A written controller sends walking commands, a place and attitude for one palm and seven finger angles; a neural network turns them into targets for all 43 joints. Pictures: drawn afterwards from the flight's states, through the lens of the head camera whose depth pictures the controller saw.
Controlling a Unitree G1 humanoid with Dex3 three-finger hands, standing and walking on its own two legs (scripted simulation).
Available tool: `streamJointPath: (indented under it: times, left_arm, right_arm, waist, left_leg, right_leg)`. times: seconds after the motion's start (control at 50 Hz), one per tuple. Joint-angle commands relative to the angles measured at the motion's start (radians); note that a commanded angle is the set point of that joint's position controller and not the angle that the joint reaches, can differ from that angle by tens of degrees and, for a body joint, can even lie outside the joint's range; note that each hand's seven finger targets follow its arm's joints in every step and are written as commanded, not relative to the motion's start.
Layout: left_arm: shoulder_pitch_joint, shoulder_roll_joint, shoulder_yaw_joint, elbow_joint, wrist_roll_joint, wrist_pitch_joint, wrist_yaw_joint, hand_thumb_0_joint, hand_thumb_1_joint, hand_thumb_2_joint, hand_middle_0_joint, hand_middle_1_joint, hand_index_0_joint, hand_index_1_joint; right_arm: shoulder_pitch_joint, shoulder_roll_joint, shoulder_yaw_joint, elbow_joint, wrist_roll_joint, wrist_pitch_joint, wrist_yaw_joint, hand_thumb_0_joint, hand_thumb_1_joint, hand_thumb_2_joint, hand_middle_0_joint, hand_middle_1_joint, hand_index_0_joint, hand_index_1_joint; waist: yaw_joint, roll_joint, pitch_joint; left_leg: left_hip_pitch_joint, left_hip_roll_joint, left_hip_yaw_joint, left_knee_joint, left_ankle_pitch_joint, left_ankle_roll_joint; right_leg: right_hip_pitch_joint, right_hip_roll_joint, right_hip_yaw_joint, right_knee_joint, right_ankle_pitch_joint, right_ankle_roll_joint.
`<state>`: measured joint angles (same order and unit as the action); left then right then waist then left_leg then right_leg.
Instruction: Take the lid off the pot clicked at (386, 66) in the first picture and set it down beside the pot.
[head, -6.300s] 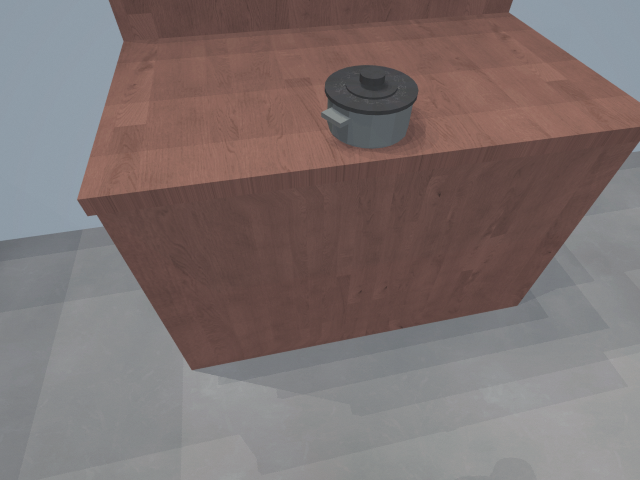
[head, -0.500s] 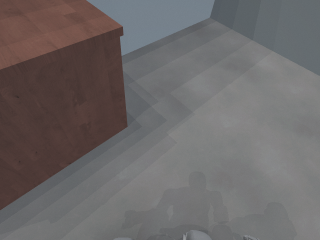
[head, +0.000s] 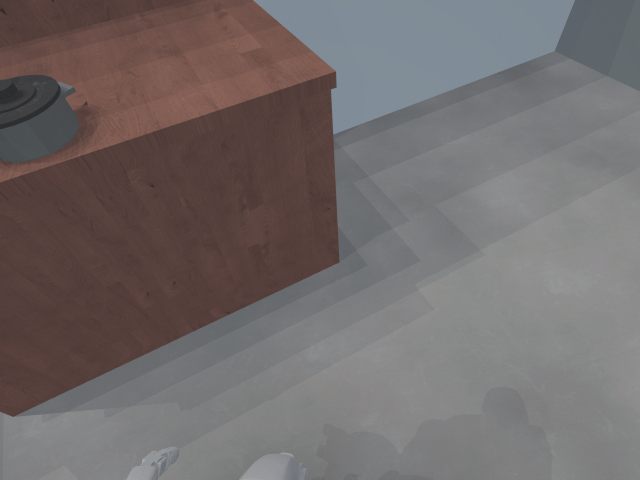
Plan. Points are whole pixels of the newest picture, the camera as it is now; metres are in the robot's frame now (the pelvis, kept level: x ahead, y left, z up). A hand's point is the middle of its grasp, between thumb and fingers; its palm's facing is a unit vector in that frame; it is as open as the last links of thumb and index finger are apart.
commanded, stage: turn to face it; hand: left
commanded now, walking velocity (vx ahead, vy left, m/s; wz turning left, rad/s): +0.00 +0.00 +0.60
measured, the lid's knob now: (0, 89) +0.73 +0.61 +0.13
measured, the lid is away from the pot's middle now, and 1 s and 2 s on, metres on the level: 0.00 0.00 0.00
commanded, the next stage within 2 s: take the last steps up to it in 0.70 s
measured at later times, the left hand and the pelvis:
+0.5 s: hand out of the picture -0.01 +0.26 -0.17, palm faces +0.33 -0.90 -0.28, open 7.4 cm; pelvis +0.01 +0.03 +0.00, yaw +16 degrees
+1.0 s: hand out of the picture +0.00 +0.18 -0.15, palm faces +0.47 -0.85 -0.24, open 7.3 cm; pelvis +0.04 +0.00 +0.01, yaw +26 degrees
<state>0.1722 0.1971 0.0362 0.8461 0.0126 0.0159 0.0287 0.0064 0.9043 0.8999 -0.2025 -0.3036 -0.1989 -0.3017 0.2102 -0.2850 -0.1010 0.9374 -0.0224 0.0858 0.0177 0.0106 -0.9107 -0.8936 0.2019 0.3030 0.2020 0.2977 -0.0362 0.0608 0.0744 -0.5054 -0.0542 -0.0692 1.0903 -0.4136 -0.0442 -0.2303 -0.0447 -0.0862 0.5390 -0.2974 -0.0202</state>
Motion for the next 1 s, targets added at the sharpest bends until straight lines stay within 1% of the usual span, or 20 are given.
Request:
streamJointPath:
  times: [0.0, 0.06, 0.18, 0.24, 0.26, 0.28, 0.3, 0.32, 0.4, 0.56, 0.64, 0.66, 0.68, 0.7, 0.72, 0.74, 0.78, 0.8, 0.88, 0.98]
  left_arm:
    - [0.011, 0.185, 0.054, -0.071, 0.008, -0.026, 0.014, 0.0, 0.9, 0.9, -0.2, -0.3, -0.2, -0.3]
    - [0.086, 0.212, 0.059, -0.043, 0.01, -0.021, 0.01, 0.0, 0.9, 0.9, -0.2, -0.3, -0.2, -0.3]
    - [0.135, 0.244, 0.072, -0.016, 0.015, -0.01, 0.006, 0.0, 0.9, 0.9, -0.2, -0.3, -0.2, -0.3]
    - [0.12, 0.246, 0.078, -0.005, 0.006, -0.004, 0.003, 0.0, 0.9, 0.9, -0.2, -0.3, -0.2, -0.3]
    - [0.117, 0.228, 0.076, -0.009, -0.003, -0.001, -0.001, 0.0, 0.9, 0.9, -0.2, -0.3, -0.2, -0.3]
    - [0.117, 0.166, 0.063, -0.041, -0.007, 0.002, -0.009, 0.0, 0.9, 0.9, -0.2, -0.3, -0.2, -0.3]
    - [0.056, 0.14, 0.042, -0.08, 0.001, 0.008, -0.006, 0.0, 0.9, 0.9, -0.2, -0.3, -0.2, -0.3]
    - [-0.005, 0.156, 0.043, -0.08, 0.006, 0.018, 0.003, 0.0, 0.9, 0.9, -0.2, -0.3, -0.2, -0.3]
    - [0.048, 0.155, 0.048, -0.004, 0.0, 0.019, -0.009, 0.0, 0.9, 0.9, -0.2, -0.3, -0.2, -0.3]
    - [0.014, 0.125, 0.03, -0.016, -0.003, 0.019, -0.009, 0.0, 0.9, 0.9, -0.2, -0.3, -0.2, -0.3]
    - [0.102, 0.122, 0.032, 0.014, -0.008, -0.002, -0.005, 0.0, 0.9, 0.9, -0.2, -0.3, -0.2, -0.3]
    - [0.138, 0.139, 0.036, 0.025, -0.004, -0.014, -0.003, 0.0, 0.9, 0.9, -0.2, -0.3, -0.2, -0.3]
    - [0.155, 0.217, 0.048, 0.029, 0.009, -0.029, 0.005, 0.0, 0.9, 0.9, -0.2, -0.3, -0.2, -0.3]
    - [0.169, 0.279, 0.059, 0.025, 0.014, -0.031, 0.006, 0.0, 0.9, 0.9, -0.2, -0.3, -0.2, -0.3]
    - [0.173, 0.25, 0.058, 0.024, 0.005, -0.031, 0.011, 0.0, 0.9, 0.9, -0.2, -0.3, -0.2, -0.3]
    - [0.121, 0.227, 0.059, 0.016, 0.006, -0.027, 0.014, 0.0, 0.9, 0.9, -0.2, -0.3, -0.2, -0.3]
    - [0.043, 0.174, 0.048, -0.004, 0.004, -0.025, 0.015, 0.0, 0.9, 0.9, -0.2, -0.3, -0.2, -0.3]
    - [0.049, 0.16, 0.047, -0.003, 0.006, -0.031, 0.012, 0.0, 0.9, 0.9, -0.2, -0.3, -0.2, -0.3]
    - [0.163, 0.159, 0.054, 0.057, 0.009, -0.053, 0.003, 0.0, 0.9, 0.9, -0.2, -0.3, -0.2, -0.3]
    - [0.249, 0.16, 0.055, 0.127, 0.016, -0.067, -0.006, 0.0, 0.9, 0.9, -0.2, -0.3, -0.2, -0.3]
  right_arm:
    - [-0.043, -0.042, -0.007, -0.092, 0.003, -0.024, 0.015, 0.0, -0.9, -0.9, 0.2, 0.3, 0.2, 0.3]
    - [-0.116, -0.034, 0.003, -0.107, 0.006, -0.023, 0.016, 0.0, -0.9, -0.9, 0.2, 0.3, 0.2, 0.3]
    - [-0.16, -0.018, 0.023, -0.122, 0.017, -0.042, 0.012, 0.0, -0.9, -0.9, 0.2, 0.3, 0.2, 0.3]
    - [-0.075, -0.036, 0.022, -0.105, 0.014, -0.057, 0.003, 0.0, -0.9, -0.9, 0.2, 0.3, 0.2, 0.3]
    - [-0.014, -0.08, 0.01, -0.089, 0.01, -0.066, 0.001, 0.0, -0.9, -0.9, 0.2, 0.3, 0.2, 0.3]
    - [0.036, -0.196, -0.018, -0.092, 0.001, -0.073, -0.003, 0.0, -0.9, -0.9, 0.2, 0.3, 0.2, 0.3]
    - [0.103, -0.26, -0.03, -0.074, 0.01, -0.061, -0.009, 0.0, -0.9, -0.9, 0.2, 0.3, 0.2, 0.3]
    - [0.121, -0.222, -0.023, -0.058, 0.007, -0.063, -0.021, 0.0, -0.9, -0.9, 0.2, 0.3, 0.2, 0.3]
    - [-0.057, -0.129, 0.013, -0.097, 0.005, -0.072, -0.035, 0.0, -0.9, -0.9, 0.2, 0.3, 0.2, 0.3]
    - [-0.027, -0.128, 0.01, -0.077, 0.001, -0.063, -0.032, 0.0, -0.9, -0.9, 0.2, 0.3, 0.2, 0.3]
    - [-0.06, -0.117, 0.011, -0.074, 0.005, -0.06, -0.035, 0.0, -0.9, -0.9, 0.2, 0.3, 0.2, 0.3]
    - [-0.061, -0.094, 0.014, -0.071, 0.012, -0.062, -0.032, 0.0, -0.9, -0.9, 0.2, 0.3, 0.2, 0.3]
    - [-0.022, -0.032, 0.022, -0.073, 0.023, -0.064, -0.025, 0.0, -0.9, -0.9, 0.2, 0.3, 0.2, 0.3]
    - [-0.031, 0.0, 0.029, -0.098, 0.022, -0.059, -0.025, 0.0, -0.9, -0.9, 0.2, 0.3, 0.2, 0.3]
    - [-0.05, -0.034, 0.019, -0.085, 0.011, -0.041, -0.029, 0.0, -0.9, -0.9, 0.2, 0.3, 0.2, 0.3]
    - [-0.047, -0.033, 0.015, -0.069, 0.01, -0.036, -0.026, 0.0, -0.9, -0.9, 0.2, 0.3, 0.2, 0.3]
    - [-0.01, -0.03, 0.014, -0.029, 0.008, -0.035, -0.016, 0.0, -0.9, -0.9, 0.2, 0.3, 0.2, 0.3]
    - [-0.001, -0.015, 0.019, -0.017, 0.003, -0.036, -0.011, 0.0, -0.9, -0.9, 0.2, 0.3, 0.2, 0.3]
    - [-0.046, 0.002, 0.024, -0.014, -0.002, -0.051, 0.002, 0.0, -0.9, -0.9, 0.2, 0.3, 0.2, 0.3]
    - [-0.118, 0.027, 0.034, -0.024, 0.0, -0.07, 0.014, 0.0, -0.9, -0.9, 0.2, 0.3, 0.2, 0.3]
  waist:
    - [0.031, -0.241, -0.03]
    - [0.071, -0.238, -0.036]
    - [0.098, -0.282, -0.101]
    - [0.049, -0.254, -0.148]
    - [0.011, -0.164, -0.189]
    - [-0.019, 0.141, -0.216]
    - [-0.055, 0.226, -0.207]
    - [-0.065, 0.143, -0.185]
    - [0.032, 0.103, -0.099]
    - [0.01, 0.09, -0.077]
    - [0.057, 0.082, -0.111]
    - [0.075, 0.025, -0.119]
    - [0.071, -0.187, -0.147]
    - [0.081, -0.341, -0.114]
    - [0.09, -0.306, -0.106]
    - [0.068, -0.298, -0.073]
    - [0.031, -0.192, -0.064]
    - [0.035, -0.198, -0.06]
    - [0.088, -0.199, -0.062]
    - [0.121, -0.19, -0.032]
  left_leg:
    - [-0.059, 0.067, 0.045, 0.072, 0.01, -0.025]
    - [-0.041, 0.065, 0.082, -0.046, -0.016, -0.03]
    - [0.091, 0.048, 0.148, -0.312, -0.061, -0.006]
    - [0.262, 0.037, 0.167, -0.588, 0.118, 0.017]
    - [0.436, 0.087, 0.119, -0.715, 0.275, 0.042]
    - [0.633, 0.355, -0.22, -0.736, 0.592, 0.15]
    - [0.627, 0.49, -0.342, -0.71, 0.899, 0.276]
    - [0.573, 0.453, -0.319, -0.702, 0.866, 0.287]
    - [0.414, 0.281, -0.116, -0.716, 0.783, 0.206]
    - [0.373, 0.269, -0.168, -0.733, 0.61, 0.218]
    - [0.306, 0.24, -0.178, -0.64, 0.601, 0.178]
    - [0.262, 0.194, -0.151, -0.573, 0.496, 0.134]
    - [0.113, 0.091, -0.054, -0.416, 0.242, 0.066]
    - [0.01, -0.009, 0.025, -0.216, -0.184, 0.022]
    - [0.033, 0.034, -0.049, -0.069, -0.2, 0.032]
    - [0.004, 0.039, -0.037, 0.038, -0.15, 0.032]
    - [0.007, 0.065, -0.014, 0.105, -0.038, 0.018]
    - [0.012, 0.067, 0.005, 0.097, -0.005, 0.011]
    - [-0.051, 0.093, 0.057, -0.04, 0.03, -0.003]
    - [-0.059, 0.118, 0.099, -0.206, 0.035, 0.005]
  right_leg:
    - [0.067, -0.267, 0.129, -0.222, 0.277, -0.102]
    - [0.123, -0.283, 0.107, -0.205, 0.354, -0.111]
    - [0.186, -0.319, 0.057, -0.119, 0.552, -0.116]
    - [0.15, -0.297, -0.015, 0.01, 0.541, -0.047]
    - [0.043, -0.272, -0.059, 0.15, 0.445, 0.005]
    - [-0.258, -0.137, -0.1, 0.382, -0.061, 0.085]
    - [-0.389, -0.087, -0.02, 0.517, -0.399, 0.103]
    - [-0.404, -0.09, 0.05, 0.587, -0.35, 0.1]
    - [-0.317, -0.078, 0.07, 0.597, -0.133, 0.112]
    - [-0.201, -0.018, 0.037, 0.3, -0.126, 0.106]
    - [0.001, 0.012, 0.028, 0.028, 0.021, 0.087]
    - [0.091, -0.015, 0.045, -0.123, 0.137, 0.084]
    - [0.234, -0.193, 0.232, -0.196, 0.288, 0.03]
    - [0.194, -0.407, 0.418, -0.244, 0.413, -0.099]
    - [0.089, -0.401, 0.404, -0.26, 0.356, -0.137]
    - [0.055, -0.358, 0.381, -0.267, 0.282, -0.147]
    - [0.043, -0.283, 0.235, -0.245, 0.276, -0.131]
    - [0.041, -0.262, 0.199, -0.251, 0.247, -0.115]
    - [0.179, -0.28, 0.197, -0.301, 0.115, -0.109]
    - [0.207, -0.317, 0.217, -0.352, -0.007, -0.129]
